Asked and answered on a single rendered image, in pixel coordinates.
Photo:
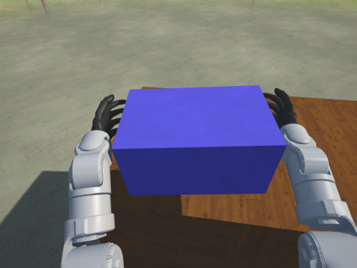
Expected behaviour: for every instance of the robot right upper arm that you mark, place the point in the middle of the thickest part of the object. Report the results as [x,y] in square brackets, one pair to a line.
[327,249]

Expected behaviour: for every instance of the carton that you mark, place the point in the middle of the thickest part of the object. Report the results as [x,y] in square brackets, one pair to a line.
[204,140]

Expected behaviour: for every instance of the right robot hand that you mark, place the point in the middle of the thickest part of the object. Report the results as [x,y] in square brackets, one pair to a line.
[283,108]

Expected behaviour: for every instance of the pedestal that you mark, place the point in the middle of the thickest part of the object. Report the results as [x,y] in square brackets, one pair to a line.
[235,230]

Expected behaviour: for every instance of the left robot hand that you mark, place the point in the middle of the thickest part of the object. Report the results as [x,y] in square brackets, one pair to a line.
[103,115]

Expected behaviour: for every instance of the robot right forearm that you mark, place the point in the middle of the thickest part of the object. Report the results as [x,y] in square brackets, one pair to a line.
[319,205]

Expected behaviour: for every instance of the robot left forearm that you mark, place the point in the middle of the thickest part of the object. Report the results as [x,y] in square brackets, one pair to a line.
[90,216]

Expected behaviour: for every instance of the robot left upper arm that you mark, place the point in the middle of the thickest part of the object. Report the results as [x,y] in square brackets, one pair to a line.
[105,255]

